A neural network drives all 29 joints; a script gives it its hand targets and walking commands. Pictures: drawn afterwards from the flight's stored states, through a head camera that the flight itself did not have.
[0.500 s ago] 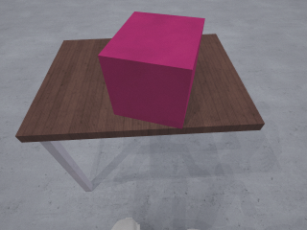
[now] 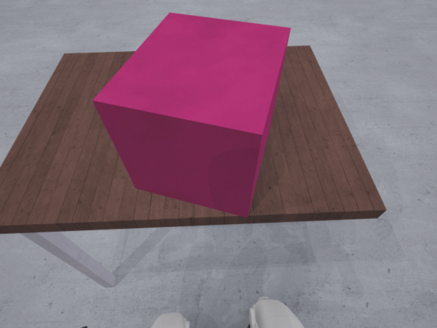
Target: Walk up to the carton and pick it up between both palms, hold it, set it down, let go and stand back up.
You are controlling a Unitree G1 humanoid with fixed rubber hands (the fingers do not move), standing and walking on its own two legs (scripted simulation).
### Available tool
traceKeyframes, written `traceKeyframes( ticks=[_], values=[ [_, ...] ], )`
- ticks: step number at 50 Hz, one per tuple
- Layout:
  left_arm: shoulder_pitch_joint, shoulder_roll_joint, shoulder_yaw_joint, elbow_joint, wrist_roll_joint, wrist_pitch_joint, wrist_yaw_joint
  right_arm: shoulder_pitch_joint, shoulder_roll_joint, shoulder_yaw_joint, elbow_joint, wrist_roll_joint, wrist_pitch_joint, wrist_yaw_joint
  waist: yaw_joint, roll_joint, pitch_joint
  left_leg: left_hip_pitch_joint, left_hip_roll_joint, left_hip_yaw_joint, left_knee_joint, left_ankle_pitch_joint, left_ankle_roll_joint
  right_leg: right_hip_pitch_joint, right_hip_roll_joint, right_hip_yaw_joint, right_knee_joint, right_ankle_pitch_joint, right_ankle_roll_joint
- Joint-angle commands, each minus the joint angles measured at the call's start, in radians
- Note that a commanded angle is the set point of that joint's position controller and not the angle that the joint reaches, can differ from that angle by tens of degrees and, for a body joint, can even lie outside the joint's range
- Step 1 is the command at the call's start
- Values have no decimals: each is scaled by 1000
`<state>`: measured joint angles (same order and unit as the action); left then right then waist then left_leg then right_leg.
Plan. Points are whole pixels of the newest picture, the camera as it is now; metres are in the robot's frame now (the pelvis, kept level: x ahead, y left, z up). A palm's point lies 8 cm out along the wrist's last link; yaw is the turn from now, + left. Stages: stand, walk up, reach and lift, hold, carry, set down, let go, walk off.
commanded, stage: walk up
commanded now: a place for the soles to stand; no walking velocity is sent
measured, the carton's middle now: (207, 113) +0.50 +0.03 +0.09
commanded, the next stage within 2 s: reach and lift in 1.36 s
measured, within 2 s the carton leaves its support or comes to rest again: neither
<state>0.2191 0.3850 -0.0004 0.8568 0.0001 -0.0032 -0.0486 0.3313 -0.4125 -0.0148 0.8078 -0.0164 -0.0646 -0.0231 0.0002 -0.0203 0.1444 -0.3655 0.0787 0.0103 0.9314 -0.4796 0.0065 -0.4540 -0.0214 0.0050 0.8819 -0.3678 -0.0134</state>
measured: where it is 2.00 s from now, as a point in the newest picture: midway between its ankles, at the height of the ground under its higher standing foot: outside the picture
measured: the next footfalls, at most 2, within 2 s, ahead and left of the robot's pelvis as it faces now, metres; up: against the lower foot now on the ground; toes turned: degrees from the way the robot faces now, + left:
left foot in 0.22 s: +0.09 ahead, +0.13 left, +0.00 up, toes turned +3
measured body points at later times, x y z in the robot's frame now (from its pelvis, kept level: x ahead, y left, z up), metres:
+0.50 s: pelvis +0.01 +0.00 +0.01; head +0.04 -0.01 +0.46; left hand +0.10 +0.30 -0.10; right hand +0.13 -0.32 -0.09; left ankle +0.05 +0.13 -0.69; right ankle +0.06 -0.12 -0.69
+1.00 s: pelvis +0.02 +0.00 +0.01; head +0.05 +0.00 +0.46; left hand +0.11 +0.31 -0.10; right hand +0.15 -0.31 -0.09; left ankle +0.05 +0.13 -0.69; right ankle +0.06 -0.12 -0.69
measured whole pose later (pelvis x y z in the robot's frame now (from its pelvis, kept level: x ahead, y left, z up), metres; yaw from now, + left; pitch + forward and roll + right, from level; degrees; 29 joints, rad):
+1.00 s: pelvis +0.02 +0.00 +0.01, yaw +2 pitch -2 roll +1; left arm 0.20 0.37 0.00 0.86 0.00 -0.04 -0.01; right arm 0.20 -0.41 -0.01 0.81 -0.02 -0.02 0.00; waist 0.00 -0.01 0.09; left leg -0.38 0.00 0.01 0.79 -0.38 0.00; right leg -0.41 -0.05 -0.02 0.82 -0.38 0.00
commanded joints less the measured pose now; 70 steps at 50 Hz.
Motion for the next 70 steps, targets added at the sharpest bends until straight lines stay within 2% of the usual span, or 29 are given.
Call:
traceKeyframes(
  ticks=[1,4,8,10,11,13,14,15,17,18,21,25,26,28,30,32,33,36,37,42,44,48,50,54,57,64,68,69,70],
  values=[
    [52,336,138,-45,0,-36,48,-19,-267,-68,-20,17,20,-43,40,-153,-29,-275,-30,-89,198,-82,7,174,-312,565,-574,-32,-139],
    [-13,256,108,-42,6,-47,57,0,-208,-67,8,15,19,-19,-7,-111,-88,-164,-7,-59,85,-36,22,137,-256,453,-499,115,-165],
    [-3,251,98,-43,5,-47,60,-25,-182,-65,14,17,20,-13,3,-170,-188,-51,-32,-10,-62,-25,28,208,-221,325,-359,469,-185],
    [-49,239,84,-44,4,-44,58,6,-165,-57,29,11,5,-15,-38,-113,-196,82,-46,1,-253,148,44,137,-211,272,-279,600,-169],
    [-53,236,81,-36,1,-32,57,-11,-190,-69,42,7,4,-13,-24,-55,-220,190,-35,-35,-264,268,42,57,-177,233,-260,435,-122],
    [-52,190,79,-25,-7,-27,55,-112,-232,-68,5,4,2,-4,12,55,-203,77,78,-248,-385,150,108,46,-94,148,-238,55,-55],
    [-35,194,84,-29,-4,-23,55,-158,-237,-70,5,6,9,4,30,63,-180,-3,112,-270,-394,80,142,107,-61,108,-250,-82,-45],
    [-51,192,87,-22,3,-27,55,-182,-219,-57,4,8,13,5,37,63,-130,-79,82,-251,-404,42,119,144,-51,119,-291,-142,-50],
    [-59,204,79,-3,12,-34,50,-151,-198,-47,28,15,13,6,6,-44,-154,-41,20,-173,-328,47,82,151,-116,211,-382,-124,-68],
    [-74,233,84,-9,13,-38,54,-163,-185,-53,32,18,17,9,-9,12,-116,-8,-9,-106,-294,98,56,73,-157,276,-427,-137,-80],
    [-101,247,78,-2,12,-44,52,-102,-186,-55,51,15,13,7,-32,-15,-146,52,-18,-115,-289,154,62,57,-169,265,-404,-19,-106],
    [-89,216,73,-13,2,-45,52,-156,-202,-53,31,8,7,10,0,28,-211,39,47,-205,-354,253,97,144,-87,140,-285,122,-67],
    [-64,209,78,-7,1,-41,52,-180,-213,-50,17,6,8,14,17,95,-190,-22,62,-221,-394,215,97,182,-78,112,-279,72,-57],
    [-58,192,74,8,8,-34,52,-188,-218,-48,15,12,7,12,27,22,-145,-61,76,-242,-404,160,101,168,-63,113,-287,25,-61],
    [-52,218,84,5,9,-39,50,-164,-192,-43,26,13,13,13,10,58,-153,-57,24,-175,-353,130,77,157,-109,182,-374,-58,-73],
    [-91,235,87,-14,17,-44,48,-160,-163,-53,18,9,20,15,-13,-17,-144,-22,-28,-91,-307,54,60,79,-143,262,-449,-207,-91],
    [-86,237,77,0,14,-41,48,-173,-182,-51,16,5,16,15,-25,16,-127,10,-18,-97,-297,90,68,34,-153,277,-449,-164,-94],
    [-44,294,97,1,19,-60,57,-145,-179,-59,20,2,29,24,4,-47,-132,-55,-44,-74,-237,65,62,76,-196,349,-494,-313,-117],
    [-52,281,98,-4,23,-60,58,-138,-166,-59,12,-2,30,25,-9,7,-109,-44,-46,-59,-241,48,56,64,-220,355,-492,-291,-133],
    [-76,192,75,-26,5,-62,55,-155,-190,-53,2,0,16,25,11,26,-168,31,35,-188,-382,203,103,102,-71,107,-315,33,-47],
    [-34,207,83,-24,4,-65,59,-171,-214,-61,-2,-1,14,22,27,123,-230,32,53,-191,-367,326,96,204,-69,82,-265,141,-50],
    [-39,246,88,-16,7,-65,63,-181,-165,-48,-22,6,25,18,7,11,-210,21,-8,-104,-261,305,63,167,-143,189,-351,121,-84],
    [-47,265,97,-34,11,-66,64,-142,-177,-58,-6,6,32,18,-4,29,-247,33,-14,-102,-241,282,55,157,-187,253,-361,115,-121],
    [-79,246,84,-32,15,-59,63,-177,-196,-62,-8,-5,30,21,-4,37,-190,47,4,-145,-318,241,80,105,-115,151,-343,84,-72],
    [-78,244,86,-17,20,-63,61,-166,-193,-60,0,0,35,22,3,-7,-168,14,1,-138,-311,203,81,98,-123,176,-380,-39,-80],
    [-65,232,89,-27,13,-68,65,-151,-172,-47,-6,2,27,22,-9,80,-270,62,12,-165,-308,328,87,173,-110,132,-302,143,-76],
    [-60,249,86,-20,17,-70,67,-157,-177,-58,-12,3,35,20,-3,8,-210,29,-10,-109,-269,251,52,159,-167,218,-359,123,-105],
    [-403,147,89,-237,93,147,68,-475,33,-144,202,-143,-138,44,-28,15,-88,-132,-50,52,-280,-39,-47,-16,17,-66,-177,-142,-85],
    [-317,111,64,-303,88,242,99,-364,-91,-173,234,-123,-179,82,-65,150,14,-262,15,22,-361,-182,-12,122,42,-97,-74,-116,-66]
  ],
)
